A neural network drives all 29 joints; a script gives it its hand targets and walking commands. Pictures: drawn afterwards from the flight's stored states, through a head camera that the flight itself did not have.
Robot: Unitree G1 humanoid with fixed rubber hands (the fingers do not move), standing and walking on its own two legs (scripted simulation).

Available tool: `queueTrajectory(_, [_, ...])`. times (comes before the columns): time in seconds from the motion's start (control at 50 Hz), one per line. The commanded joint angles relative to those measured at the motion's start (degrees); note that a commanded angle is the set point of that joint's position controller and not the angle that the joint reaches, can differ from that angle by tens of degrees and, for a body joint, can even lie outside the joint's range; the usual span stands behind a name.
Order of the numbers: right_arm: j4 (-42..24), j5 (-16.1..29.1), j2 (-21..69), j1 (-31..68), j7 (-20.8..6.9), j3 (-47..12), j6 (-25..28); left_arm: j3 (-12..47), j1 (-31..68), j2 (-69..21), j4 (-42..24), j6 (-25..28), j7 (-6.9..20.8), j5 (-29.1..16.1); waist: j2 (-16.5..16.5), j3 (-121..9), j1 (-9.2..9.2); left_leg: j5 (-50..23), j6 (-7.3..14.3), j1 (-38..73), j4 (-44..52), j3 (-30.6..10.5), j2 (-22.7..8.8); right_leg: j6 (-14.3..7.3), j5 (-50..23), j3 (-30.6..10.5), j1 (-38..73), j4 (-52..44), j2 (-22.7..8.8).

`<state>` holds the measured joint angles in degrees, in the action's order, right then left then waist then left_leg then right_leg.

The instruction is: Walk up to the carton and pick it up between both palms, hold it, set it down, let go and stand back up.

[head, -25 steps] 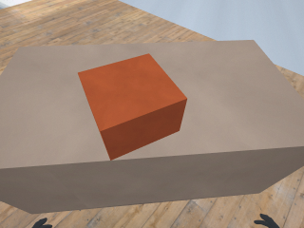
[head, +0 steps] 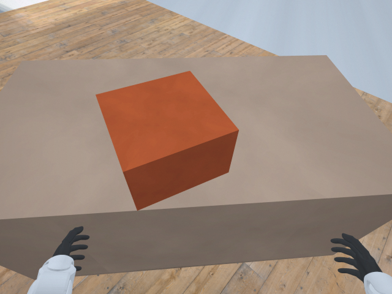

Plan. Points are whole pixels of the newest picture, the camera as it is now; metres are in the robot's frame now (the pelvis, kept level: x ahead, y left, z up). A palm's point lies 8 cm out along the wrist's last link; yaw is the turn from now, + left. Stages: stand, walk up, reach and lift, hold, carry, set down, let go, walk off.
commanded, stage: reach and lift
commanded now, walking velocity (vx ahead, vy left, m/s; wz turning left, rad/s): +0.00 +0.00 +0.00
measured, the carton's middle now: (165, 135) +0.51 +0.06 -0.03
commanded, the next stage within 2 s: none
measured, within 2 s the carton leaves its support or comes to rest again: neither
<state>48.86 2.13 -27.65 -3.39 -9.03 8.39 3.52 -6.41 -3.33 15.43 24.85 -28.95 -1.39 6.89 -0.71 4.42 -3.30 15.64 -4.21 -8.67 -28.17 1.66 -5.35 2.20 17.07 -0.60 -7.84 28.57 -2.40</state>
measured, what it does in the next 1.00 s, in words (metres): stands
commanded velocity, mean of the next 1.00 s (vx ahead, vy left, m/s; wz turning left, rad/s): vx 0.00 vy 0.00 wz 0.00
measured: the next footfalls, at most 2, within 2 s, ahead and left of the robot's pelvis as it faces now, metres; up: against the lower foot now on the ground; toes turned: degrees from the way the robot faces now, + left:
none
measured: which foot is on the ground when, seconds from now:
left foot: down 0.00-1.00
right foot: down 0.00-1.00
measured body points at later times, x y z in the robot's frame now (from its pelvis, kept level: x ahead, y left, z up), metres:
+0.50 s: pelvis +0.00 +0.00 +0.01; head +0.01 -0.01 +0.46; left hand +0.20 +0.23 -0.05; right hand +0.14 -0.34 -0.05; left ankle +0.00 +0.16 -0.74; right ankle -0.01 -0.14 -0.74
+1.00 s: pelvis +0.02 -0.01 +0.01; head +0.03 -0.01 +0.46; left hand +0.20 +0.21 -0.03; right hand +0.19 -0.36 -0.03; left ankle +0.00 +0.16 -0.74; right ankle -0.01 -0.14 -0.74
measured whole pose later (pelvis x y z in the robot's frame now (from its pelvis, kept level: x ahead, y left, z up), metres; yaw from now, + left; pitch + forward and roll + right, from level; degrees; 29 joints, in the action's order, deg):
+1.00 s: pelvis +0.02 -0.01 +0.01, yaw -3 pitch +3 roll +0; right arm 50.7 21.9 -35.3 -7.0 -19.0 -1.6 20.4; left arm -4.1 -18.2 3.0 13.2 -2.9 -10.0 1.7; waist 0.7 -2.0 1.5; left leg 13.5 -4.8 -11.3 -22.1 1.7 -6.1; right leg 1.1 14.0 -2.5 -12.1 23.2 -0.4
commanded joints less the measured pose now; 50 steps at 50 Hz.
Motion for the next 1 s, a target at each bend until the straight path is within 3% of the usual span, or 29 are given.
queueTrajectory(0.0, [-8.41,0.40,-8.94,2.32,-0.38,1.51,0.90,-2.20,5.80,6.97,-8.50,3.09,-0.80,-0.93,-3.09,-6.65,0.15,-11.27,1.15,9.35,3.24,2.17,5.58,-2.81,-19.60,4.05,-7.15,-6.88,4.04])
queueTrajectory(0.02, [-8.81,1.62,-8.90,1.84,-0.43,0.53,1.10,-2.23,5.35,7.08,-8.38,3.75,-0.85,-1.13,-1.59,-8.04,-0.14,-11.46,1.25,9.58,3.39,2.39,5.71,-2.76,-20.98,3.52,-7.26,-6.79,3.62])
queueTrajectory(0.04, [-10.20,1.61,-8.53,1.14,-0.34,0.89,1.31,-2.80,5.01,8.22,-9.73,4.69,-0.89,-1.57,-3.17,-8.62,-0.24,-10.62,1.37,9.01,4.31,2.62,5.82,-2.31,-21.48,3.63,-5.64,-6.74,3.86])
queueTrajectory(0.06, [-9.60,2.12,-8.87,-0.14,-0.43,0.83,1.50,-3.14,4.40,6.98,-11.26,5.32,-1.15,-1.63,-1.49,-10.29,0.04,-11.56,1.40,9.97,4.63,2.74,5.84,-2.47,-21.50,3.18,-6.08,-7.01,3.98])
queueTrajectory(0.08, [-11.71,2.22,-8.58,-0.53,-0.38,0.57,1.68,-3.50,3.11,7.86,-10.51,6.30,-1.02,-1.98,-2.86,-9.97,0.27,-11.13,1.89,9.61,5.12,2.69,6.14,-2.01,-21.58,3.34,-4.45,-7.93,3.90])
queueTrajectory(0.12, [-9.83,2.04,-7.88,-1.02,-0.43,0.88,1.91,-3.14,3.17,6.46,-8.99,7.34,-1.24,-2.30,-2.14,-7.39,0.38,-9.24,2.30,8.72,6.35,2.74,6.09,-1.78,-19.07,3.40,-6.05,-8.99,4.08])
queueTrajectory(0.14, [-10.63,1.78,-7.88,-1.31,-0.30,0.62,1.93,-1.64,3.09,6.41,-8.96,7.66,-1.09,-2.41,-3.14,-7.42,-0.77,-8.71,2.34,8.84,6.37,2.93,6.02,-1.84,-19.24,3.63,-6.18,-8.82,4.08])
queueTrajectory(0.16, [-11.95,2.48,-8.54,-1.83,-0.16,0.76,2.38,-2.28,2.16,6.69,-10.01,8.41,-1.33,-2.74,-3.14,-8.95,-0.06,-8.91,2.29,9.08,6.41,2.65,5.97,-2.08,-19.62,3.30,-5.24,-8.82,4.44])
queueTrajectory(0.2, [-12.43,2.64,-8.75,-2.65,-0.55,1.05,2.81,-2.39,1.26,5.59,-10.13,9.73,-1.63,-2.92,-3.02,-9.09,-0.36,-8.43,2.57,9.18,7.00,2.55,5.89,-2.26,-17.69,2.99,-5.50,-9.49,4.57])
queueTrajectory(0.24, [-13.21,3.37,-8.70,-2.80,-0.88,0.07,3.26,-2.07,0.04,5.08,-9.72,11.31,-2.06,-3.55,-3.24,-7.96,0.70,-8.22,3.10,9.34,7.91,2.21,5.90,-1.77,-15.75,3.43,-5.87,-10.12,4.85])
queueTrajectory(0.26, [-13.67,4.35,-9.04,-2.09,-1.50,-0.26,3.60,-2.65,-0.23,4.11,-10.39,12.03,-2.52,-3.42,-1.75,-7.52,2.22,-8.52,3.06,9.78,8.40,1.79,5.70,-2.22,-14.30,3.14,-6.60,-10.61,5.29])
queueTrajectory(0.3, [-13.38,4.77,-9.95,-2.74,-2.11,-0.43,3.59,-1.95,-1.11,2.32,-9.78,12.54,-2.74,-3.43,-2.02,-5.82,1.78,-6.90,3.24,9.29,8.80,1.72,5.51,-2.59,-12.58,3.13,-7.09,-11.63,5.02])
queueTrajectory(0.32, [-14.43,5.28,-9.93,-3.08,-2.36,-1.18,3.81,-1.82,-2.35,3.02,-9.73,12.86,-2.91,-3.71,-3.75,-5.91,2.20,-6.58,3.47,8.99,8.75,2.02,5.55,-2.51,-12.11,2.79,-6.46,-11.68,5.30])
queueTrajectory(0.36, [-14.06,5.43,-10.98,-2.83,-3.01,-0.33,4.06,-1.24,-2.07,0.51,-11.90,13.34,-3.53,-3.87,-2.33,-7.56,1.33,-8.12,2.86,10.90,8.77,1.27,5.31,-3.13,-13.48,3.68,-7.96,-11.42,5.91])
queueTrajectory(0.38, [-13.86,5.88,-10.90,-3.35,-3.36,-0.50,4.55,-1.73,-4.03,0.55,-11.42,13.96,-3.97,-3.66,-2.52,-6.71,3.16,-8.48,2.90,10.54,8.73,1.43,5.04,-3.56,-13.30,3.02,-7.04,-11.87,5.68])
queueTrajectory(0.44, [-12.59,6.39,-11.83,-3.37,-4.22,-1.08,5.64,-1.78,-4.90,-0.91,-11.83,15.53,-4.92,-3.18,-3.61,-5.04,2.38,-6.09,2.99,9.34,9.44,1.27,4.83,-3.68,-10.99,3.07,-6.78,-12.01,5.75])
queueTrajectory(0.46, [-12.44,6.56,-12.21,-2.51,-4.57,-1.24,6.28,-1.92,-5.23,-1.77,-12.45,15.80,-5.14,-3.46,-2.89,-5.47,3.26,-6.92,2.88,8.78,9.10,1.45,4.71,-4.12,-12.05,2.85,-6.97,-11.79,5.51])
queueTrajectory(0.54, [-10.29,9.69,-12.96,-3.44,-5.86,-1.79,8.19,-0.93,-6.23,-3.65,-14.56,18.44,-6.19,-3.97,-1.29,-7.79,3.14,-9.45,2.25,9.92,8.24,1.33,4.64,-4.90,-12.80,2.01,-7.79,-11.86,5.68])
queueTrajectory(0.58, [-10.61,9.94,-13.27,-1.56,-6.27,-2.93,9.33,-1.19,-6.30,-3.84,-14.62,19.47,-6.60,-3.89,-3.60,-6.24,3.51,-7.81,2.71,7.90,8.71,1.52,4.92,-4.37,-11.31,2.17,-8.03,-11.75,5.75])
queueTrajectory(0.62, [-9.09,11.12,-13.57,-1.68,-6.48,-2.76,10.24,-0.74,-7.22,-4.84,-13.50,20.31,-6.93,-3.96,-3.86,-5.32,3.59,-8.65,2.82,7.22,8.77,1.58,4.80,-4.67,-12.09,1.78,-8.20,-11.87,5.71])
queueTrajectory(0.72, [-4.46,14.60,-16.78,-2.09,-7.84,-3.18,13.03,0.74,-8.94,-7.44,-16.74,22.74,-8.26,-3.95,-0.39,-8.75,3.83,-11.00,1.66,9.12,7.39,1.02,4.57,-5.63,-12.28,1.95,-9.68,-11.28,6.20])
queueTrajectory(0.78, [-4.63,16.21,-18.10,-1.76,-8.34,-5.19,14.35,0.73,-10.86,-7.94,-16.01,23.70,-8.10,-4.37,-3.92,-7.76,3.84,-11.28,2.13,7.43,6.65,1.43,4.83,-5.31,-13.39,1.89,-9.47,-11.32,6.20])
queueTrajectory(0.8, [-4.48,16.92,-17.90,-1.09,-8.26,-5.30,15.11,0.96,-10.26,-7.71,-17.87,24.50,-8.24,-4.35,-2.15,-9.26,4.47,-12.06,2.16,7.88,6.69,1.33,4.93,-5.39,-14.46,1.86,-9.12,-10.85,5.88])
queueTrajectory(0.84, [-4.38,17.33,-18.54,-1.90,-8.51,-6.31,16.17,0.43,-12.80,-8.25,-17.00,25.50,-8.26,-4.35,-4.94,-8.25,4.35,-13.14,2.30,6.59,6.13,1.56,5.17,-4.93,-16.13,1.34,-8.14,-10.74,6.35])
queueTrajectory(0.88, [-2.62,18.93,-18.70,-0.95,-9.11,-6.50,16.98,1.00,-12.06,-8.97,-17.13,26.57,-8.27,-4.89,-4.75,-9.02,4.23,-12.59,2.56,6.08,6.15,1.31,5.11,-5.02,-16.58,1.01,-8.88,-10.35,6.17])
queueTrajectory(0.9, [-2.27,20.07,-19.78,-0.57,-9.56,-6.73,17.66,1.18,-12.19,-9.33,-18.89,27.12,-8.72,-5.03,-2.96,-10.28,4.89,-14.50,2.25,6.58,5.90,1.17,5.33,-4.96,-17.27,1.26,-9.71,-10.17,6.08])
queueTrajectory(0.92, [-1.94,20.58,-20.92,0.03,-10.09,-6.07,18.38,1.86,-12.20,-9.95,-19.00,27.78,-8.90,-5.52,-4.08,-10.68,4.14,-14.14,2.05,6.87,5.85,1.08,5.05,-5.16,-17.09,1.85,-10.62,-9.88,6.56])
queueTrajectory(0.98, [-0.01,21.88,-21.90,0.75,-10.61,-7.43,20.21,2.28,-12.79,-11.21,-19.17,29.14,-9.22,-5.23,-4.41,-11.61,4.84,-15.48,1.82,7.13,4.76,1.20,4.99,-5.34,-17.45,1.40,-10.98,-9.77,6.75])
